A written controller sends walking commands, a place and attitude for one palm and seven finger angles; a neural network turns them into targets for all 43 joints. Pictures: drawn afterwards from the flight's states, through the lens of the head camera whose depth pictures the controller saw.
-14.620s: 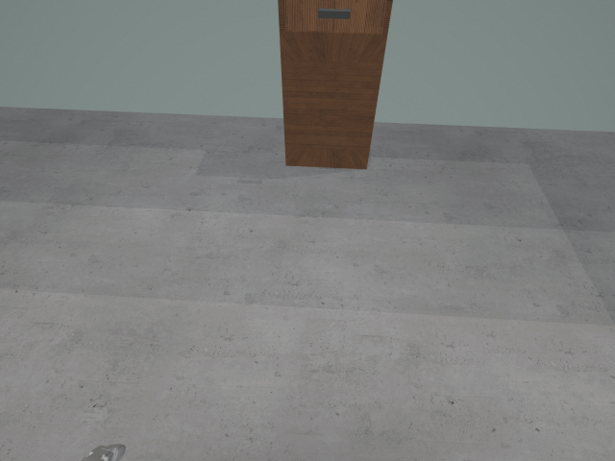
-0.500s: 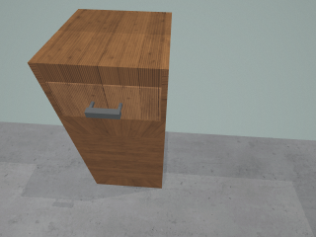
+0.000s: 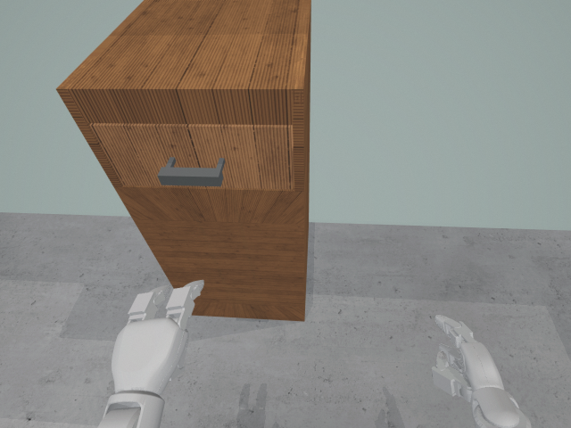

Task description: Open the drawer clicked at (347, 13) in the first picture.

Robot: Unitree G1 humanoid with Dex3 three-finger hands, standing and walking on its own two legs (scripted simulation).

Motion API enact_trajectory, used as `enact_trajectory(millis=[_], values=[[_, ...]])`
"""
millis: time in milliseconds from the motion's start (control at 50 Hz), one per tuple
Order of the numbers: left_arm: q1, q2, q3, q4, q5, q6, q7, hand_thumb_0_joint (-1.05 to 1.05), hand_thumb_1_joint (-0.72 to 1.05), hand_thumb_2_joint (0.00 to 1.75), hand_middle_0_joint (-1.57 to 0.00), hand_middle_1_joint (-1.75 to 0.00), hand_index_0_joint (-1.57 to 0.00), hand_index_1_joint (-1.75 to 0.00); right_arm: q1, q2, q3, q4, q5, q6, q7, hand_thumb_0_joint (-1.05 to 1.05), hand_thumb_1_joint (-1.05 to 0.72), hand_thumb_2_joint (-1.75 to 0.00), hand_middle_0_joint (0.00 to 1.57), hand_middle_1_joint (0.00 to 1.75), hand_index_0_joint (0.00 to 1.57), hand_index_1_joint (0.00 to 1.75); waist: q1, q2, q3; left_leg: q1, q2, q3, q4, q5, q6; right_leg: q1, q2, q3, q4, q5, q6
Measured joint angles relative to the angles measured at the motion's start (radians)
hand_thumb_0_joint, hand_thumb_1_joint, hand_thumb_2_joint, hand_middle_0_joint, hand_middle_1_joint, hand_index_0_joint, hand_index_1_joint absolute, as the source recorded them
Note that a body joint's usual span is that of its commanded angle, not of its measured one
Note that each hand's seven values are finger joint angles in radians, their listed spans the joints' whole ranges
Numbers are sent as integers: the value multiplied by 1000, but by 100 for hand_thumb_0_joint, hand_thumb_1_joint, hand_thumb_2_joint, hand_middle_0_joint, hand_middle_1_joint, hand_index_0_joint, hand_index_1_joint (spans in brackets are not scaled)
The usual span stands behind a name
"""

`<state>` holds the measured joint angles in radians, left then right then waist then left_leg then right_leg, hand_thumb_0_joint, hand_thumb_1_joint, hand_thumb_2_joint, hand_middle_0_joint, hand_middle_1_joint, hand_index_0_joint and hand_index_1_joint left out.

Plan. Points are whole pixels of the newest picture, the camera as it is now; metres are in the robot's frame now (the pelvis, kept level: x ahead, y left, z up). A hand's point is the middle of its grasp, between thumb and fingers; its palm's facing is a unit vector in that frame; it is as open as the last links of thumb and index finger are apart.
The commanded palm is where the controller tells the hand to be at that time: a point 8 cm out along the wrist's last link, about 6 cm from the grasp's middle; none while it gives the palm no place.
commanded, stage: raise the hand with hooked fingers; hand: left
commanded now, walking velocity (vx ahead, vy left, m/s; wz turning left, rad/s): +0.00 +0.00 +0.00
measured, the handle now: (193, 169) +0.56 +0.25 +0.02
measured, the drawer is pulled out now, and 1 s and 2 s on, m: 0.00 0.00 0.00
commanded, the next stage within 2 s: move the hooked fingers above the handle in 1.52 s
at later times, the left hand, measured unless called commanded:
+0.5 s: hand (127, 322) +0.23 +0.24 +0.04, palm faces +0.03 -0.12 -0.99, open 11.3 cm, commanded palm +0.21 +0.25 +0.10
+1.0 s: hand (91, 249) +0.29 +0.28 +0.12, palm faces +0.08 -0.06 -0.99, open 13.7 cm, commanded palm +0.27 +0.28 +0.18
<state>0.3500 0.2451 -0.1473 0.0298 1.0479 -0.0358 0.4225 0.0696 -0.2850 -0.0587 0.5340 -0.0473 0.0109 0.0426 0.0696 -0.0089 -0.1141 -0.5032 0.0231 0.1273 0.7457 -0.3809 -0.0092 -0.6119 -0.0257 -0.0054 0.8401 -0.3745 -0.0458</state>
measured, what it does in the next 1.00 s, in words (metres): stands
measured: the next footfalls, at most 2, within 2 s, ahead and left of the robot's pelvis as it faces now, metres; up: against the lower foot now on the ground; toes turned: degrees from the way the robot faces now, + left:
none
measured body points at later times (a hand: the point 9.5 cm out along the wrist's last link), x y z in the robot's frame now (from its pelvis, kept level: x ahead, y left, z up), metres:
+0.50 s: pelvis -0.01 +0.01 +0.02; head +0.01 -0.02 +0.47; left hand +0.23 +0.25 +0.10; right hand +0.17 -0.19 -0.10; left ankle -0.01 +0.13 -0.71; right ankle +0.03 -0.09 -0.71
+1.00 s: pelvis +0.01 +0.03 +0.03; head +0.02 +0.00 +0.48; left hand +0.28 +0.28 +0.18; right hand +0.24 -0.16 -0.07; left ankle -0.01 +0.13 -0.71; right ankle +0.03 -0.09 -0.71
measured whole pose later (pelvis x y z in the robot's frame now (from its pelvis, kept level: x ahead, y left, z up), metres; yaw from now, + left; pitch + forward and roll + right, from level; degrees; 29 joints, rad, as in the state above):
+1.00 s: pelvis +0.01 +0.03 +0.03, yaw +3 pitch +0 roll +0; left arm -0.06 0.45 -0.08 0.02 0.95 0.06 0.08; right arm 0.07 -0.23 0.02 0.61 -0.01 0.12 -0.02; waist 0.10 0.08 0.00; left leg -0.20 -0.01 0.07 0.46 -0.26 0.03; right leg -0.25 -0.04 -0.07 0.49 -0.24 0.00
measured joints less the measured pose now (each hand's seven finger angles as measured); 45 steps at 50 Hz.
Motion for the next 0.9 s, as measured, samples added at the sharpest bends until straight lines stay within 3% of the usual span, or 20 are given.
enact_trajectory(millis=[40, 100, 200, 340, 440, 540, 680, 900], values=[[22, 8, -13, -2, 58, 4, 26, 0, 61, 77, -22, -49, -23, -49, -19, 6, 3, -29, -2, 35, 5, 1, -91, -90, 20, 30, 20, 30, 23, -13, 10, -15, 1, -7, 22, -5, -2, -12, 0, -6, 19, -6, -4], [28, 32, -17, 18, 85, 33, 50, 0, 53, 74, -24, -54, -24, -54, -37, 24, 13, -40, -8, 65, -5, 1, -91, -90, 20, 30, 20, 30, 45, -10, 23, -28, 3, -29, 47, -9, -3, -9, -2, -28, 29, -10, -7], [-62, 83, 19, 51, 36, 62, 26, 0, 40, 69, -26, -61, -26, -61, -43, 73, 46, -4, -20, 73, -34, 1, -91, -90, 20, 30, 20, 30, 44, 20, 48, -22, 2, -77, 67, -8, -3, 32, -6, -75, 15, -7, -9], [-187, 95, 35, 51, -19, 81, -85, 0, 24, 62, -27, -72, -27, -72, 17, 113, 94, 48, -10, 82, -49, 1, -90, -90, 21, 30, 21, 30, 18, 57, 71, 51, -1, -81, -8, 27, 1, 115, -5, -79, -76, 36, 2], [-187, 101, 43, 24, -25, 57, -143, 0, 13, 57, -27, -79, -28, -79, 74, 98, 92, 68, -4, 90, -52, 1, -90, -90, 21, 30, 21, 30, 3, 61, 85, 108, -7, -56, -80, 53, 12, 159, -5, -55, -140, 67, 15], [-174, 115, 59, -6, -29, 36, -137, 0, 2, 52, -28, -87, -29, -87, 108, 61, 59, 87, 1, 88, -55, 1, -90, -90, 21, 30, 21, 30, -2, 65, 98, 142, -14, -46, -118, 63, 22, 191, -8, -46, -179, 82, 26], [-229, 139, 66, -4, -50, 64, -147, 0, -14, 45, -30, -97, -30, -97, 93, 25, 28, 103, 15, 84, -62, 1, -90, -90, 20, 30, 20, 30, 4, 69, 106, 181, -25, -45, -155, 73, 33, 233, -17, -44, -218, 92, 38], [-346, 180, 58, -23, -78, 97, -273, 0, -39, 34, -31, -113, -31, -113, 21, 44, 57, 80, 33, 97, -59, 1, -91, -90, 20, 30, 20, 30, 22, 82, 112, 276, -35, -51, -252, 104, 38, 331, -20, -50, -314, 121, 47]])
